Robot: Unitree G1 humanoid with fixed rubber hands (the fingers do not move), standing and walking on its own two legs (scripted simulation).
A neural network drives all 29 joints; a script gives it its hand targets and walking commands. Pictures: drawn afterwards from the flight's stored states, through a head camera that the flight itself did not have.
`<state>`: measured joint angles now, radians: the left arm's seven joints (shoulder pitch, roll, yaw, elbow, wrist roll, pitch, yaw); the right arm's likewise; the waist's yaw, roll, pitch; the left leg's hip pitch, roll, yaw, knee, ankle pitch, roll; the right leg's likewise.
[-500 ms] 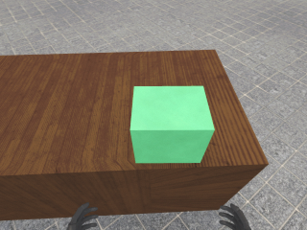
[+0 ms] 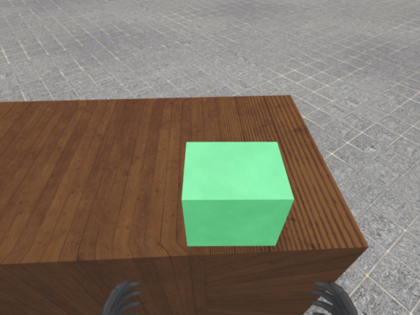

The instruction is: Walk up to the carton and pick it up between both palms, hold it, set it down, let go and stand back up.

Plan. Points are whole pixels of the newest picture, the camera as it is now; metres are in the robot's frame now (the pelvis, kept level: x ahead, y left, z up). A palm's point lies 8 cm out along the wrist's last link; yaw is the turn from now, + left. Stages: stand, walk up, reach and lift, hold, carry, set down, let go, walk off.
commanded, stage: reach and lift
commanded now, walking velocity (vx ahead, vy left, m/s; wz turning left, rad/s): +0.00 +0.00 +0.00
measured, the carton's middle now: (231, 194) +0.43 -0.01 -0.04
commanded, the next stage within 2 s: none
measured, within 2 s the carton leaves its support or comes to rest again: neither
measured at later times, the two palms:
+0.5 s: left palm (107, 301) +0.18 +0.22 -0.04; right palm (349, 301) +0.20 -0.22 -0.04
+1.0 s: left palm (116, 247) +0.26 +0.22 +0.00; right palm (344, 249) +0.28 -0.22 +0.00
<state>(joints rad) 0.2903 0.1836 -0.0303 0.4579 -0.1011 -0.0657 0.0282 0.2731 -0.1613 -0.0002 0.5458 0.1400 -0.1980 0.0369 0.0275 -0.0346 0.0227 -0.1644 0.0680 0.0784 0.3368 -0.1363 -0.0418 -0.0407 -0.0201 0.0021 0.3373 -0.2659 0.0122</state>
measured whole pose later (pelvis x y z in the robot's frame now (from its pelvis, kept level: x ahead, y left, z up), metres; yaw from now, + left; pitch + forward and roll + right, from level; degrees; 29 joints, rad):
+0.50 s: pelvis +0.01 -0.01 +0.00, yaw +0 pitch -2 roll +1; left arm 0.23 0.23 -0.04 0.52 -0.18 -0.34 0.00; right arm 0.18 -0.20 0.04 0.62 0.23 -0.42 0.02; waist 0.03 -0.02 0.03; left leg -0.17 0.07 0.06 0.39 -0.18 -0.05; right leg -0.05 -0.02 0.00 0.41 -0.32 0.00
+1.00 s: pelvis +0.01 -0.01 +0.00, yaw +0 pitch +0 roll +1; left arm -0.04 0.22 0.02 0.51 -0.19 -0.18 0.00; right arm -0.13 -0.27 0.11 0.72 0.34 -0.35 -0.01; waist 0.02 -0.02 0.00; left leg -0.21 0.07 0.06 0.38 -0.16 -0.05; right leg -0.09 -0.01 0.02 0.40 -0.30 0.00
